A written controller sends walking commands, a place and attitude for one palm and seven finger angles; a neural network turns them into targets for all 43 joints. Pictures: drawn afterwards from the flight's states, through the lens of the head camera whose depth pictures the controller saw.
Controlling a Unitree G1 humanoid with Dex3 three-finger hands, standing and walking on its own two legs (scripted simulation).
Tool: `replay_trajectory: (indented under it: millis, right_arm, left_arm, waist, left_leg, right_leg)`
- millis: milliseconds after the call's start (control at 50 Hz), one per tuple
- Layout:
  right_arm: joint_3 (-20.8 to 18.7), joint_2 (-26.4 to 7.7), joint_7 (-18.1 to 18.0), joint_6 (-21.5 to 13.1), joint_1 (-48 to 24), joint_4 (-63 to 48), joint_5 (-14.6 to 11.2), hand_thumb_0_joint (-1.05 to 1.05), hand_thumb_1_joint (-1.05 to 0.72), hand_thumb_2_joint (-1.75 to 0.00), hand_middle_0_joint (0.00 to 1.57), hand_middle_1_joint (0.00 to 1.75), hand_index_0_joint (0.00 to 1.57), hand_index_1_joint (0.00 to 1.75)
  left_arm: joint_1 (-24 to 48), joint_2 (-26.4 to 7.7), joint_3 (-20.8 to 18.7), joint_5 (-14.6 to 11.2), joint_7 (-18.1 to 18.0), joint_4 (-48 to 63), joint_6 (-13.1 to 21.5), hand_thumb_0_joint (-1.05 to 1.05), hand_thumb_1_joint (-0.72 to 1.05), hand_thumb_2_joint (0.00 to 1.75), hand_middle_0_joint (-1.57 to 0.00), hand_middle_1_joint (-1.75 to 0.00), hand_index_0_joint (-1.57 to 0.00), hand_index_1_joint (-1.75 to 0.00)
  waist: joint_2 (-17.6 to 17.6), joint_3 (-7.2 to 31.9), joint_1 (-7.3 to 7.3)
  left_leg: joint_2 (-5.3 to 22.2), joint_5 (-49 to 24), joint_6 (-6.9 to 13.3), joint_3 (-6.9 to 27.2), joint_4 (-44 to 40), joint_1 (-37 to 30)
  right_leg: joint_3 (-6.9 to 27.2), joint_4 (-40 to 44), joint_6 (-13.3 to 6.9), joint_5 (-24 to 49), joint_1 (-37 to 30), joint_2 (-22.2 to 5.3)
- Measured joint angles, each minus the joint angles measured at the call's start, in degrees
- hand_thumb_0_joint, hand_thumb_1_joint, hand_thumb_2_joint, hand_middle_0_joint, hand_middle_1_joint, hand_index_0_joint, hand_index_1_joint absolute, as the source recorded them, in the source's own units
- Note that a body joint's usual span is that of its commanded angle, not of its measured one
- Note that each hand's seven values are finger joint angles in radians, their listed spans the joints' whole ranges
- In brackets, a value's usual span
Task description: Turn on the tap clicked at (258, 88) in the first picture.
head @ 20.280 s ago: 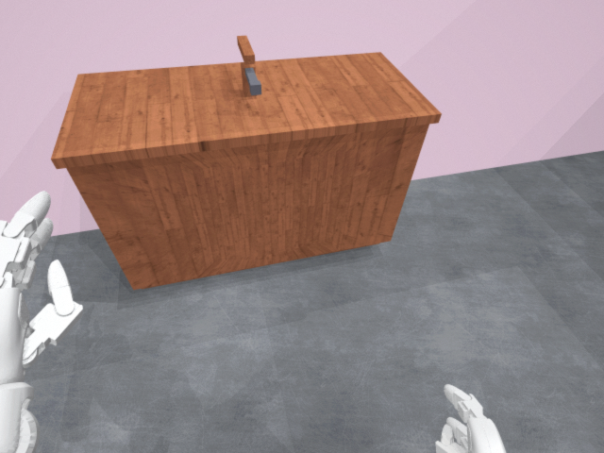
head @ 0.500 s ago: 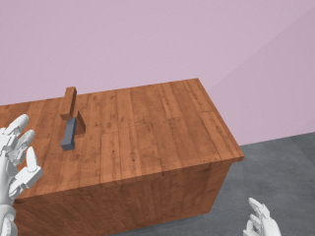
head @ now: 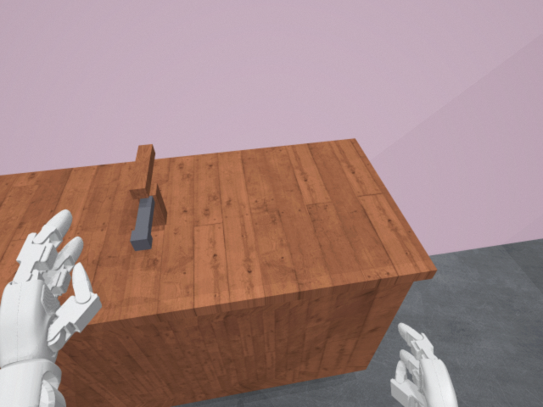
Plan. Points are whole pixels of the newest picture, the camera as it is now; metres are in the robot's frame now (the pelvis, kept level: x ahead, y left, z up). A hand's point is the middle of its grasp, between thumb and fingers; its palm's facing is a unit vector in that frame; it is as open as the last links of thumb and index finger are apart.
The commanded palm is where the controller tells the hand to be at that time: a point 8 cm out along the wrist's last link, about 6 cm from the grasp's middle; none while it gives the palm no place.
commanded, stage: turn the palm inward beside the body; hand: left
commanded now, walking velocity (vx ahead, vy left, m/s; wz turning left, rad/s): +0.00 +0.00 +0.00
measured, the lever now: (141, 239) +0.36 +0.29 +0.03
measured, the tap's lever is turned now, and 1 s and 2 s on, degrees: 0 0 0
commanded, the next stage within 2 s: reach beside the lever's end, fingers flat in 0.72 s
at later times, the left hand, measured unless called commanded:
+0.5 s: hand (93, 306) +0.18 +0.23 +0.14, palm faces +0.46 -0.88 -0.11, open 7.4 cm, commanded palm +0.12 +0.27 +0.15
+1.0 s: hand (109, 294) +0.20 +0.23 +0.13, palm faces +0.48 -0.87 -0.12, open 7.4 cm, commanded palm +0.15 +0.27 +0.13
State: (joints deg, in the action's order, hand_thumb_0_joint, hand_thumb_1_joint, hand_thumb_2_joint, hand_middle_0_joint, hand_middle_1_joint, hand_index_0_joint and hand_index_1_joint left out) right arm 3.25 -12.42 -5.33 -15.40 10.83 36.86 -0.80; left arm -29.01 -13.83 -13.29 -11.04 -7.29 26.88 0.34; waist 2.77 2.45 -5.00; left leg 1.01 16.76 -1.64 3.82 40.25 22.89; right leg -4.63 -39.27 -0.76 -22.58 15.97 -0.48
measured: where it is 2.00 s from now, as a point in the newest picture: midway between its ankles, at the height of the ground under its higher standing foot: outside the picture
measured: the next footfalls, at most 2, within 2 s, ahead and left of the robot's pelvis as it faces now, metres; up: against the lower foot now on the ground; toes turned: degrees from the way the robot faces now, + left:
none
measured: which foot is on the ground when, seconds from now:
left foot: down 0.00-1.00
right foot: down 0.00-1.00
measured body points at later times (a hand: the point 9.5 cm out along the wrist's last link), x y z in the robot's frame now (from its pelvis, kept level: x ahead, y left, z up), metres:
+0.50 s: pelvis +0.00 +0.00 +0.00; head -0.02 -0.01 +0.45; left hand +0.15 +0.28 +0.15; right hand +0.20 -0.20 -0.06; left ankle +0.05 +0.14 -0.72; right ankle -0.02 -0.11 -0.72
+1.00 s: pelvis +0.01 -0.01 +0.00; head +0.00 -0.03 +0.45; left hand +0.17 +0.27 +0.14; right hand +0.21 -0.22 -0.07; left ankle +0.05 +0.14 -0.72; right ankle -0.02 -0.11 -0.72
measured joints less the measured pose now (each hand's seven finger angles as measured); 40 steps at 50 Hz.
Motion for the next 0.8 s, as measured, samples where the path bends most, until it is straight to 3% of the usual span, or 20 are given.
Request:
replay_trajectory:
  millis: [460,800]
  right_arm:
    - [0.41,-0.4,-0.25,-0.56,0.25,0.35,-0.07,0.01,-0.9,-0.9,0.2,0.3,0.2,0.3]
    - [-0.27,-1.03,0.06,-0.41,0.58,0.04,-0.05,0.01,-0.9,-0.9,0.2,0.3,0.2,0.3]
  left_arm:
    - [-1.21,1.24,1.1,-1.61,-2.88,2.52,-3.64,0.02,0.9,0.9,-0.2,-0.3,-0.21,-0.3]
    - [-1.47,1.8,1.06,-1.8,-2.32,1.78,-2.76,0.02,0.9,0.9,-0.2,-0.3,-0.21,-0.3]
  waist:
    - [0.41,0.04,0.5]
    - [0.83,0.41,0.33]
  left_leg:
    - [-0.18,0.01,0.23,0.32,0.9,0.53]
    - [0.3,0.71,-0.5,0.79,0.4,-0.29]
  right_leg:
    - [-0.3,-0.47,0.23,0.1,0.19,-0.12]
    - [-0.72,-0.03,-0.52,-0.72,-0.67,0.43]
